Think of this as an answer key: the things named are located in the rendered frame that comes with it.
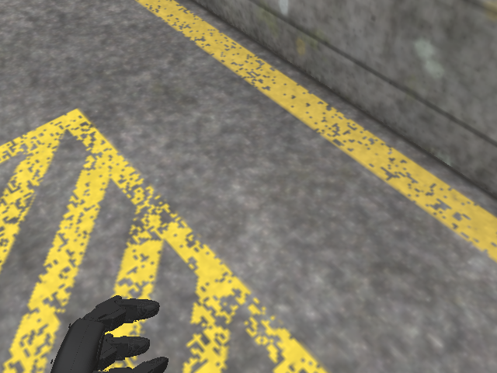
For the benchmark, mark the robot left hand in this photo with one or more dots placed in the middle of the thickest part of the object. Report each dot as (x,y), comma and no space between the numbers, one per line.
(86,348)

